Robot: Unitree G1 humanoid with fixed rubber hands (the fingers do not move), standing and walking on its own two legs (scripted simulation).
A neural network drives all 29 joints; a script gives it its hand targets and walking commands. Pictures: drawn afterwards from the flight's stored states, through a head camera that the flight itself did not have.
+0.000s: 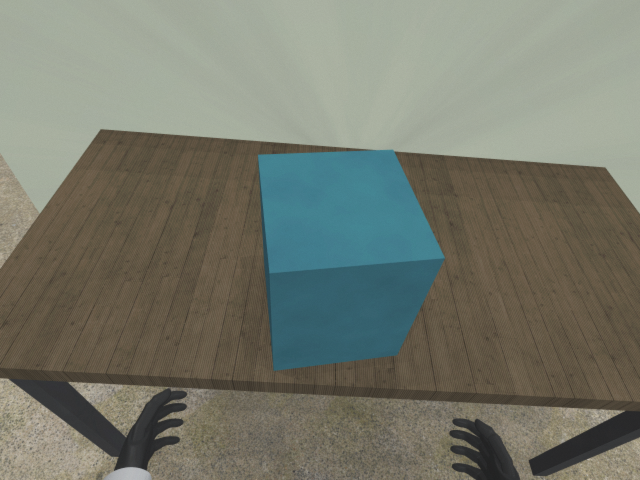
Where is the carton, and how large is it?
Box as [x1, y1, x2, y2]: [258, 150, 444, 370]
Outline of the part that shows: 393,150 258,155 264,266 274,370 395,355 397,353 444,257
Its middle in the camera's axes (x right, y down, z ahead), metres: +0.02 +0.03 +0.59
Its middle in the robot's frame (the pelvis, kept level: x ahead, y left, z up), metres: +0.42 +0.00 +0.01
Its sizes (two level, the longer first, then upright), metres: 0.210 0.200 0.250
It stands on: a table, 0.67 m high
